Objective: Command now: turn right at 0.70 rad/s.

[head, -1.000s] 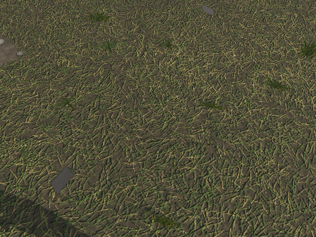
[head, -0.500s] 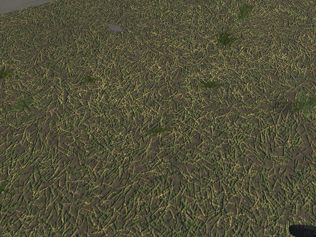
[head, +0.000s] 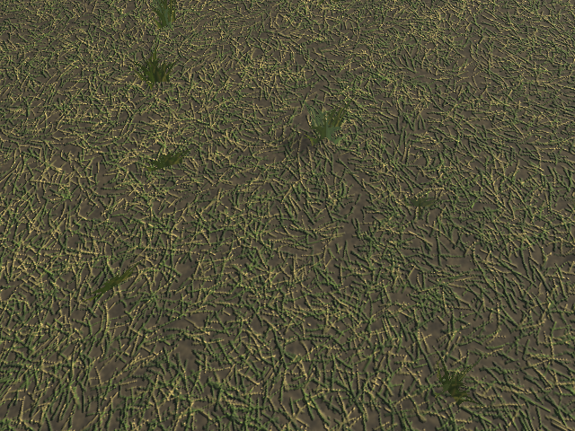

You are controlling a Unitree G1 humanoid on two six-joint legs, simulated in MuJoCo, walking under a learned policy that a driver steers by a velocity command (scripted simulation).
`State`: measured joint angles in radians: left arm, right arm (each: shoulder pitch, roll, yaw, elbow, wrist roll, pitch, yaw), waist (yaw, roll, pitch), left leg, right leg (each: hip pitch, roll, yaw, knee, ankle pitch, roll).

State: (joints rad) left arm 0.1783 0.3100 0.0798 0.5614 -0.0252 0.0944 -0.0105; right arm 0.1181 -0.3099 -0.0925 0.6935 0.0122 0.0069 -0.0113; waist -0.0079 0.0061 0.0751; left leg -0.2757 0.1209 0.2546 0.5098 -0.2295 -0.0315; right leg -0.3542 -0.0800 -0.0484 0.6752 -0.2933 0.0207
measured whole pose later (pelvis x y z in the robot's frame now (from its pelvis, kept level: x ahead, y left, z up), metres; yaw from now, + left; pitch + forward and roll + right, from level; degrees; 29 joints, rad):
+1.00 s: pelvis +0.13 +0.08 +0.01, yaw +29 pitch +1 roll +0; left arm 0.17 0.29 0.05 0.74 -0.01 0.00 0.01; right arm 0.11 -0.26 -0.03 0.63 -0.03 0.01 -0.01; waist 0.01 -0.04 0.02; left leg -0.23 -0.10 -0.06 0.47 -0.25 0.08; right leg -0.48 -0.06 0.04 0.75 -0.23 0.08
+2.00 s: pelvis +0.58 +0.13 +0.00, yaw +29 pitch +2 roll +0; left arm 0.08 0.28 0.02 0.61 0.01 -0.03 0.03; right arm 0.23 -0.34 -0.09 0.65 0.03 0.05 -0.04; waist -0.05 -0.01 0.04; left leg -0.35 -0.21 -0.29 0.51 -0.17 0.04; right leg -0.49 0.06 0.22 0.61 -0.20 0.10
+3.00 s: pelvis +0.63 +0.16 +0.00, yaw +84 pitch +1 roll -1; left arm 0.13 0.29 0.09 0.68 0.02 -0.03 0.00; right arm 0.12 -0.34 -0.08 0.58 0.01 0.05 -0.03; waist 0.00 0.04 0.03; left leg -0.40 -0.18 -0.31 0.83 -0.50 -0.02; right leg -0.32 0.08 0.10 0.50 -0.20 -0.02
